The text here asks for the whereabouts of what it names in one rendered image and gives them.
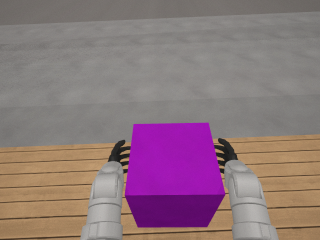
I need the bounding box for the robot left hand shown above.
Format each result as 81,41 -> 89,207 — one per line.
108,140 -> 131,174

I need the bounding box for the carton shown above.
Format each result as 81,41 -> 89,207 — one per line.
124,122 -> 226,228

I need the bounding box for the robot right forearm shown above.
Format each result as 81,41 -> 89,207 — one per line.
224,160 -> 279,240

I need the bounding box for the robot left forearm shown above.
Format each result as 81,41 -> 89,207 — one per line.
80,161 -> 124,240

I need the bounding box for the robot right hand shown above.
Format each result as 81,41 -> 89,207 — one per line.
214,138 -> 238,174

